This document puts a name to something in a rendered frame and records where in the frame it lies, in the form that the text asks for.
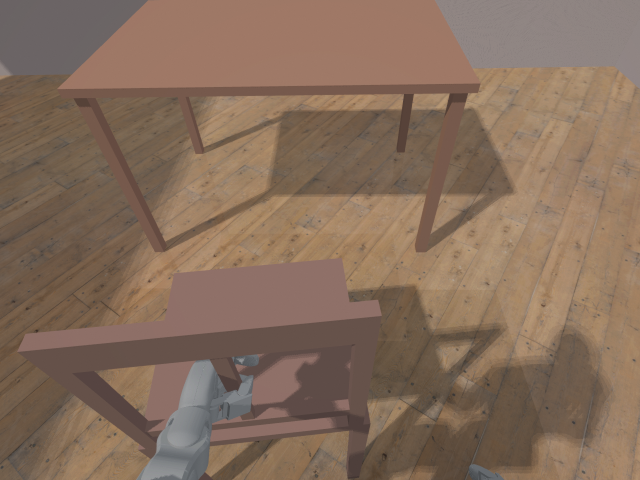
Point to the left robot forearm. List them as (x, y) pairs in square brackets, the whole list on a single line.
[(182, 447)]

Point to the robot left hand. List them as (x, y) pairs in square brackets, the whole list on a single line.
[(203, 385)]

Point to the table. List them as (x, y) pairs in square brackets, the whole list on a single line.
[(204, 48)]

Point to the chair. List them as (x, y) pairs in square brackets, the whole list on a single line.
[(316, 354)]

